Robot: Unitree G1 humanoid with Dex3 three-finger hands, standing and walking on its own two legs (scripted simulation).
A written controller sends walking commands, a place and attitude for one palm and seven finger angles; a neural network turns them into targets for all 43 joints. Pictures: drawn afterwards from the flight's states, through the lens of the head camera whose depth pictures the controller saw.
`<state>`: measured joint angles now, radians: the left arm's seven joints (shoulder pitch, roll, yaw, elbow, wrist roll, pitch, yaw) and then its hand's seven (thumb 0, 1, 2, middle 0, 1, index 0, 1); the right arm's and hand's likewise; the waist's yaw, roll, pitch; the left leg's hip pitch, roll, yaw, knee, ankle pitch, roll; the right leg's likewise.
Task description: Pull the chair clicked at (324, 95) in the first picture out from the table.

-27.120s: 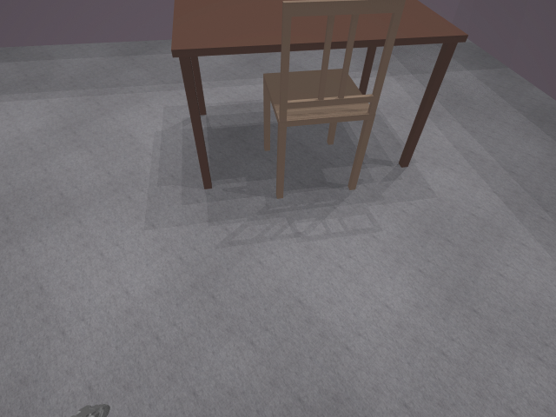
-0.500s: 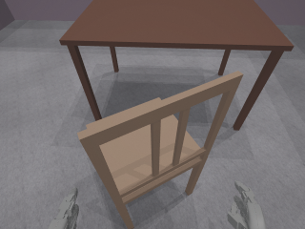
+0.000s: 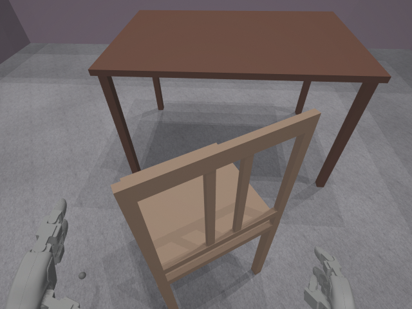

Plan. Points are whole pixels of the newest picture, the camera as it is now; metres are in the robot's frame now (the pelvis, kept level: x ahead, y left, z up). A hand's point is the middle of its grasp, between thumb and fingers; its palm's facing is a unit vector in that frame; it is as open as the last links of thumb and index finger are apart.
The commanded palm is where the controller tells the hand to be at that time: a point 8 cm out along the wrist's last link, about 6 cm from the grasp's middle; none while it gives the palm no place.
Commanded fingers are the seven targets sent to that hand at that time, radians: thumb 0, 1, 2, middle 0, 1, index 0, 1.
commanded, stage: draw the hand back to the body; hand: left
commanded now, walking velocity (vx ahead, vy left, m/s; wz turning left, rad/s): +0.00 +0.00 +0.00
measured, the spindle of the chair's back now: (209, 212) +0.34 +0.03 -0.03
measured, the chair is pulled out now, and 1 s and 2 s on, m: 0.53 0.53 0.53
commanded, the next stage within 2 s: step back with the hand held close in 0.98 s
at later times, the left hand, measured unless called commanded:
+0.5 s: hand (38, 209) +0.21 +0.25 +0.18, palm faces +0.43 -0.80 -0.43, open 10.8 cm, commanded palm +0.16 +0.30 +0.20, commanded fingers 0.00 0.75 0.83 -0.18 -0.27 -0.18 -0.27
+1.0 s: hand (30, 193) +0.22 +0.26 +0.20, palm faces +0.46 -0.79 -0.41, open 7.4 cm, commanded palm +0.17 +0.30 +0.22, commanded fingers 0.00 0.90 0.90 -0.20 -0.30 -0.20 -0.30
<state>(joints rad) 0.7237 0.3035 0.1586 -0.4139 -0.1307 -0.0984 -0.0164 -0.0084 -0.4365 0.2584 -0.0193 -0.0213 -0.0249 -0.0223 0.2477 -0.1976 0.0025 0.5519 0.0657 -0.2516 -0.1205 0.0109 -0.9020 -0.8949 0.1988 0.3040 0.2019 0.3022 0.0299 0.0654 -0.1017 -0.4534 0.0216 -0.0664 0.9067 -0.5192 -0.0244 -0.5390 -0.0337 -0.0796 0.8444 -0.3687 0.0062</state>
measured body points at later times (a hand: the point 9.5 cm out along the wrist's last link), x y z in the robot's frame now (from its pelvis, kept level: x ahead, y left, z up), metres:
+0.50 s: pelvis +0.03 +0.00 +0.04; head +0.00 -0.02 +0.49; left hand +0.18 +0.29 +0.21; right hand +0.22 -0.21 -0.04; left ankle -0.03 +0.13 -0.70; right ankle +0.04 -0.13 -0.70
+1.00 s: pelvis +0.03 +0.00 +0.04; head +0.00 -0.02 +0.49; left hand +0.19 +0.30 +0.23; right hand +0.20 -0.23 -0.04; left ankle -0.03 +0.13 -0.70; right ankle +0.04 -0.13 -0.70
